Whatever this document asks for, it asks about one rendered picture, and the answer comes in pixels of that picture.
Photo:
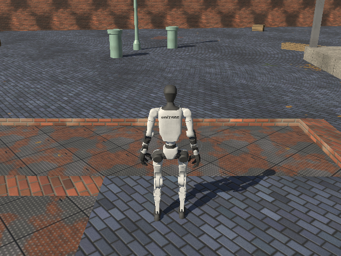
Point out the right robot hand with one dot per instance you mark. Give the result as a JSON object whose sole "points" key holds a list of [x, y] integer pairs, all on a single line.
{"points": [[197, 160]]}

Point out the robot right upper arm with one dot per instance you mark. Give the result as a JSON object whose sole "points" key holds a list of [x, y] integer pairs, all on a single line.
{"points": [[189, 122]]}

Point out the left robot hand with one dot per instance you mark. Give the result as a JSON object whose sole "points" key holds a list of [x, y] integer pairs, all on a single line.
{"points": [[142, 158]]}

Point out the humanoid robot torso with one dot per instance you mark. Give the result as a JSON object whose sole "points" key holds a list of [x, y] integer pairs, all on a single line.
{"points": [[170, 129]]}

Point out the left robot foot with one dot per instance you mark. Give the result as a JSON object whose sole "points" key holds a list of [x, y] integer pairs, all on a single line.
{"points": [[157, 216]]}

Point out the robot left upper arm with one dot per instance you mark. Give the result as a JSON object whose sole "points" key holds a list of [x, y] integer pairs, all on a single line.
{"points": [[151, 121]]}

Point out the left robot forearm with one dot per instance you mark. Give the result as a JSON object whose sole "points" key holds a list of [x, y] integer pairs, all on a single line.
{"points": [[146, 142]]}

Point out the right robot forearm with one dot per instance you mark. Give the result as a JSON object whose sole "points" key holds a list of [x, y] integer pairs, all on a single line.
{"points": [[194, 145]]}

